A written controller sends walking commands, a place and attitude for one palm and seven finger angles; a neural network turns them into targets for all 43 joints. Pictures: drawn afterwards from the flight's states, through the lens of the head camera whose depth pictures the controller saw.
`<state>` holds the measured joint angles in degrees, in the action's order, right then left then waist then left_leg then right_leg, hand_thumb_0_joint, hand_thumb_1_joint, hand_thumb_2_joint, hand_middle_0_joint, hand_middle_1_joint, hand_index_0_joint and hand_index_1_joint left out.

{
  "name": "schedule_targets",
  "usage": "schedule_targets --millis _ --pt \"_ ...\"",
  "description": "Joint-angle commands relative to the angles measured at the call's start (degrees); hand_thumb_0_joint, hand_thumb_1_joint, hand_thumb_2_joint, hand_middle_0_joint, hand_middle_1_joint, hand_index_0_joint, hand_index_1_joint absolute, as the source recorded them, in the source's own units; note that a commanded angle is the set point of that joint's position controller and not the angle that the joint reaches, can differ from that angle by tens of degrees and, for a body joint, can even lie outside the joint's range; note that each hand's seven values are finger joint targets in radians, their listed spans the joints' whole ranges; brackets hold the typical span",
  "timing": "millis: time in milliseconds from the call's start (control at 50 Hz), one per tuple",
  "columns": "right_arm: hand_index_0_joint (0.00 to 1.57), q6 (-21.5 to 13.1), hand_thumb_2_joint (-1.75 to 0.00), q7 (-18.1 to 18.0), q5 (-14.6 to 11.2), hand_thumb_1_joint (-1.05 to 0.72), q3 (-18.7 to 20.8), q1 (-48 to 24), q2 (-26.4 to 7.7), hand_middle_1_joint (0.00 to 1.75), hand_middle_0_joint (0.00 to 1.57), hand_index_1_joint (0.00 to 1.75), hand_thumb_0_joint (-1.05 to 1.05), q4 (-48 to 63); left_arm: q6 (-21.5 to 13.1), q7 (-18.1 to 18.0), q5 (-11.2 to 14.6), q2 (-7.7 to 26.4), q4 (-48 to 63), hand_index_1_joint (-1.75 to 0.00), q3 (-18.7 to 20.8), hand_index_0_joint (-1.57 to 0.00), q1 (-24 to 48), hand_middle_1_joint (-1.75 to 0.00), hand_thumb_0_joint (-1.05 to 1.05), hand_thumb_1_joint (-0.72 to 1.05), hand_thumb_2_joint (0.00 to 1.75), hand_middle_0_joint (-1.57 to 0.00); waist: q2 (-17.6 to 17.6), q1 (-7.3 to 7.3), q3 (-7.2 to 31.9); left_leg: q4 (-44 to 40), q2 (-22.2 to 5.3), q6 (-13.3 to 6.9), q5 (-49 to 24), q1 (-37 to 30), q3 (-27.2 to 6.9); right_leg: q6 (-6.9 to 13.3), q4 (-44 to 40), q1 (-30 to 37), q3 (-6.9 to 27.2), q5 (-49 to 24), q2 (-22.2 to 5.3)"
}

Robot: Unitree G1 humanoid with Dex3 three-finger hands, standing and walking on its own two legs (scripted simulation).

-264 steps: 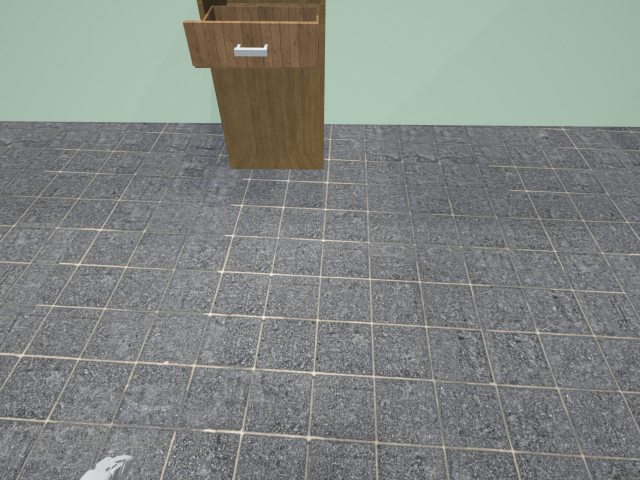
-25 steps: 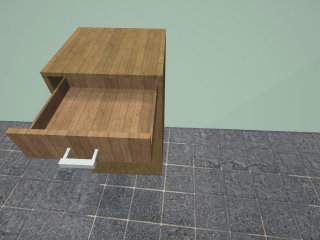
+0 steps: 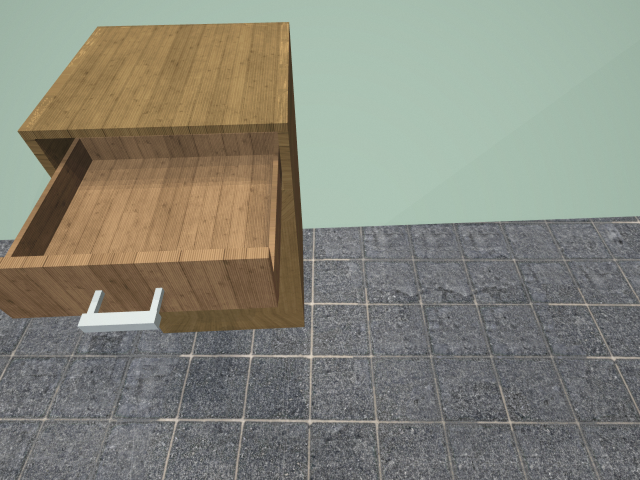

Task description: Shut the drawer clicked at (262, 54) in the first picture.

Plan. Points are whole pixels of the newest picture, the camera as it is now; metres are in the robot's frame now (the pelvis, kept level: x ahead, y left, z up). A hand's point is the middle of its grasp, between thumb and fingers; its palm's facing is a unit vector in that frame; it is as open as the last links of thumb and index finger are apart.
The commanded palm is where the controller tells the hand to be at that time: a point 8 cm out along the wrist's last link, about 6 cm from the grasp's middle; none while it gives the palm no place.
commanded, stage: come to a stop and stand still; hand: left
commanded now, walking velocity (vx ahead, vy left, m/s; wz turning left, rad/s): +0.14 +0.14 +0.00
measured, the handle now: (124, 308) +0.34 +0.32 -0.04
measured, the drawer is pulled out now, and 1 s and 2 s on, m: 0.29 0.29 0.29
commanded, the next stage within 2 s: look again from close up in 0.82 s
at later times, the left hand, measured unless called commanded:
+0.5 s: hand out of the picture -0.06 +0.16 -0.15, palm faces +0.16 -0.95 -0.26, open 7.4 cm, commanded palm none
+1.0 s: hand out of the picture -0.03 +0.17 -0.17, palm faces +0.05 -0.98 -0.20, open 7.4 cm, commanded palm none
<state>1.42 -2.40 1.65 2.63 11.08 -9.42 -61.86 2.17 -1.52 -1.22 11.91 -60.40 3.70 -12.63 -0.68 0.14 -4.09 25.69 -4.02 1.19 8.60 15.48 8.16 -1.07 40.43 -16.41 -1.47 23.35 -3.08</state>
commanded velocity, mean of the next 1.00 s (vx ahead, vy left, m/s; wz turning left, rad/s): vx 0.05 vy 0.04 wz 0.00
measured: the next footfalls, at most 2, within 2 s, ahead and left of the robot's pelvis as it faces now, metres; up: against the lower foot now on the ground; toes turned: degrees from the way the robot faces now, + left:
right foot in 0.02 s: +0.02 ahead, -0.11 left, +0.00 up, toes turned -2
left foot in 0.60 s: -0.01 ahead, +0.15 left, +0.00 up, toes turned +5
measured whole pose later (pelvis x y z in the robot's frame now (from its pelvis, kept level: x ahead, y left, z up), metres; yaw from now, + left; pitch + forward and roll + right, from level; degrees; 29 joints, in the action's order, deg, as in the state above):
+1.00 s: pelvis -0.02 +0.00 +0.00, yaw +2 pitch +0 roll +0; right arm 0.4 -1.7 1.6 1.1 17.1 -8.4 -61.8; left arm -0.8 -1.6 -1.1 8.1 -63.3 0.0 -16.9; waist 1.3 -0.4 -1.0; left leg 27.5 -3.7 2.7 16.5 10.5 1.7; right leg 0.9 28.4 -13.1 -3.8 15.1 -0.7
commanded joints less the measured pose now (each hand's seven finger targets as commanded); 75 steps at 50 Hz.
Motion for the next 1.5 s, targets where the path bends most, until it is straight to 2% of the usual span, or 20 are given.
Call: schedule_targets --millis 0,20,60,140,260,380,500,540,580,600,680,760,820,880,900,920,960,1020,1120,1480 --pt "0.2 -0.48 -0.9 1.05 -1.36 -0.9 0.58 2.01 -3.48 0.3 0.2 0.3 0.0 1.97 -2.4 -0.31 -0.44 4.17 -1.24 -0.3 -0.85 -0.2 -8.99 -0.3 0.0 0.9 0.9 -0.2 -6.83 1.15 4.8 2.1 -1.72 -1.02 13.51 5.03 -4.91 1.28 -26.43 9.97 8.38 -4.7 -7.07" --pt "0.2 -0.1 -0.9 1.63 -1.16 -0.9 -0.19 0.98 -2.03 0.3 0.2 0.3 0.0 3.03 -2.55 -0.39 -0.27 7.65 -0.15 -0.3 -0.63 -0.2 -6.04 -0.3 0.0 0.9 0.9 -0.2 -14.17 0.86 -0.4 4.84 0.38 0.56 16.18 5.75 -3.84 4.18 -32.96 1.93 15.67 3.7 -14.28" --pt "0.2 0.25 -0.9 2.13 -0.38 -0.9 0.16 -0.05 -4.11 0.3 0.2 0.3 0.0 2.5 -2.79 -0.51 -0.1 8.13 1.61 -0.3 -0.35 -0.2 -2.87 -0.3 0.0 0.9 0.9 -0.2 -14.35 1.57 -5.05 10.56 -0.31 0.16 13.99 5.93 -6.25 6.3 -35.82 -3.58 17.85 7.48 -14.39" --pt "0.2 0.15 -0.9 2.08 -0.55 -0.9 0.23 5.86 -4.56 0.3 0.2 0.3 0.0 -0.34 -3.23 -0.54 0.36 6.74 1.9 -0.3 -0.2 -0.2 -2.61 -0.3 0.0 0.9 0.9 -0.2 -5.34 0.38 -3.59 18.2 0.7 0.6 10.4 8.44 -7.45 7.32 -29.99 5.14 11.4 -13.67 -13.56" --pt "0.2 1.38 -0.9 1.96 -0.42 -0.9 1.19 5.54 -6.19 0.3 0.2 0.3 0.0 1.93 -3.17 -1.39 0.28 7.34 1.34 -0.3 1.16 -0.2 -7.16 -0.3 0.0 0.9 0.9 -0.2 -5.6 2.13 0.24 29.07 0.96 2.01 10.57 14.29 -9.53 9.95 -25.45 12.99 10.38 -28.96 -16.59" --pt "0.2 0.99 -0.9 2.14 -0.53 -0.9 0.88 3.8 -4.99 0.3 0.2 0.3 0.0 3.69 -3.05 -1.24 -0.38 6.53 1.3 -0.3 1.13 -0.2 -7.24 -0.3 0.0 0.9 0.9 -0.2 -8.74 2.38 1.54 22.66 0.6 1.91 13.02 10.92 -8.21 10.79 -27.04 11.66 11.01 -18.12 -15.53" --pt "0.2 -0.93 -0.9 1.82 -0.89 -0.9 -0.24 7.22 -2.57 0.3 0.2 0.3 0.0 1.55 -2.71 -0.18 -0.05 5.82 -0.46 -0.3 0.03 -0.2 -4.99 -0.3 0.0 0.9 0.9 -0.2 -11.28 0.14 0.59 -0.22 2.75 0.58 6.07 -8.46 -4.08 6.47 -27.37 -0.34 6.5 -0.29 -8.62" --pt "0.2 -2.22 -0.9 1.15 -0.7 -0.9 -0.25 11.0 -5.29 0.3 0.2 0.3 0.0 -0.22 -2.52 0.01 0.53 2.55 -1.03 -0.3 -0.99 -0.2 -5.62 -0.3 0.0 0.9 0.9 -0.2 -0.74 -1.22 1.33 -7.21 -1.48 -0.38 3.95 -14.45 -8.8 3.16 -19.79 -4.75 3.45 -1.02 -4.09" --pt "0.2 -2.1 -0.9 0.68 -0.21 -0.9 0.32 9.11 -10.24 0.3 0.2 0.3 0.0 0.94 -2.42 0.33 0.51 -0.87 -0.94 -0.3 -1.69 -0.2 -6.55 -0.3 0.0 0.9 0.9 -0.2 11.22 -0.51 -0.82 -16.42 -13.08 -5.5 17.15 -4.21 -21.97 0.7 -11.42 -3.28 -2.92 -0.61 0.04" --pt "0.2 -1.78 -0.9 0.5 -0.16 -0.9 0.55 7.07 -10.78 0.3 0.2 0.3 0.0 1.95 -2.45 0.59 0.01 -0.85 -0.83 -0.3 -1.83 -0.2 -6.21 -0.3 0.0 0.9 0.9 -0.2 7.08 0.24 -3.3 -17.57 -14.76 -6.89 21.44 1.32 -23.58 0.32 -9.2 -1.81 -2.69 -1.4 0.16" --pt "0.2 -2.2 -0.9 -0.22 -0.36 -0.9 -0.49 3.58 -6.59 0.3 0.2 0.3 0.0 1.41 -1.79 1.08 -0.13 -0.69 -3.24 -0.3 -1.8 -0.2 -7.28 -0.3 0.0 0.9 0.9 -0.2 13.41 0.81 -5.06 -16.99 -8.74 -6.13 12.45 0.75 -16.7 0.13 -5.71 -1.58 -1.21 -3.78 -0.43" --pt "0.2 -2.89 -0.9 -0.49 -0.92 -0.9 -1.02 5.2 -5.11 0.3 0.2 0.3 0.0 0.48 -3.14 0.67 0.44 0.79 -4.99 -0.3 -1.97 -0.2 -10.19 -0.3 0.0 0.9 0.9 -0.2 5.83 1.45 1.18 -6.15 -4.15 -3.73 -8.23 -4.64 -10.39 0.16 -19.23 6.44 1.25 -17.64 -1.58" --pt "0.2 -2.76 -0.9 -0.21 -1.19 -0.9 -1.21 6.57 -4.04 0.3 0.2 0.3 0.0 -0.51 -3.81 0.21 0.66 2.53 -5.44 -0.3 -2.13 -0.2 -9.02 -0.3 0.0 0.9 0.9 -0.2 -2.67 0.29 2.95 -4.27 -2.53 -1.36 -5.2 -5.68 -8.6 1.57 -19.85 8.91 2.98 -26.58 -3.81" --pt "0.2 -2.5 -0.9 -0.13 -1.01 -0.9 -1.45 8.15 -3.78 0.3 0.2 0.3 0.0 -1.67 -3.82 -0.1 0.89 1.79 -4.94 -0.3 -2.33 -0.2 -7.34 -0.3 0.0 0.9 0.9 -0.2 -3.34 -0.24 2.22 -5.27 -2.39 -0.85 -3.97 -6.4 -8.34 2.05 -20.68 8.17 2.46 -25.35 -4.01" --pt "0.2 -1.65 -0.9 0.57 -0.22 -0.9 -0.74 4.3 -7.84 0.3 0.2 0.3 0.0 4.36 -3.83 -0.61 0.16 8.63 0.17 -0.3 -3.06 -0.2 -6.94 -0.3 0.0 0.9 0.9 -0.2 -3.9 -0.63 -4.39 -3.12 -0.67 -1.24 1.8 -6.12 -9.05 2.37 -19.98 0.52 3.53 -11.38 -1.69" --pt "0.2 -2.52 -0.9 0.37 0.15 -0.9 0.32 7.67 -6.25 0.3 0.2 0.3 0.0 4.86 -3.85 -0.89 0.18 5.17 0.68 -0.3 -1.95 -0.2 -7.07 -0.3 0.0 0.9 0.9 -0.2 3.3 -1.09 4.06 0.7 -1.83 -1.62 3.47 -3.98 -8.34 2.52 -16.91 1.59 4.11 -5.43 -3.42" --pt "0.2 -2.44 -0.9 0.01 -0.18 -0.9 0.14 7.4 -5.06 0.3 0.2 0.3 0.0 4.14 -3.97 -0.88 0.05 5.58 1.22 -0.3 -2.07 -0.2 -7.08 -0.3 0.0 0.9 0.9 -0.2 0.82 -0.68 6.13 3.67 -0.56 -1.53 5.45 -2.19 -7.46 3.71 -19.58 2.94 6.9 -6.18 -4.33" --pt "0.2 -2.63 -0.9 0.52 -0.45 -0.9 -0.14 8.65 -4.6 0.3 0.2 0.3 0.0 4.27 -4.39 -1.08 0.12 5.9 1.93 -0.3 -1.69 -0.2 -6.26 -0.3 0.0 0.9 0.9 -0.2 -6.38 -1.23 4.09 4.61 0.43 -1.62 4.59 -0.33 -6.62 4.37 -21.17 3.19 7.07 -9.99 -5.17" --pt "0.2 -3.44 -0.9 0.25 -0.66 -0.9 -0.31 8.98 -6.39 0.3 0.2 0.3 0.0 3.2 -4.55 -1.21 0.58 5.66 2.29 -0.3 -1.76 -0.2 -6.93 -0.3 0.0 0.9 0.9 -0.2 1.7 -0.33 3.88 2.38 -1.8 -2.13 -11.33 -2.89 -7.73 3.56 -13.08 6.91 1.82 -31.74 -2.96" --pt "0.2 -2.59 -0.9 0.81 -0.69 -0.9 -0.59 4.98 -8.11 0.3 0.2 0.3 0.0 3.42 -3.02 -0.61 0.4 5.85 3.23 -0.3 -2.08 -0.2 -4.25 -0.3 0.0 0.9 0.9 -0.2 1.95 -0.24 0.47 -4.08 -2.21 -2.7 0.18 -2.91 -9.29 1.82 -16.63 4.34 2.72 -15.78 -2.22"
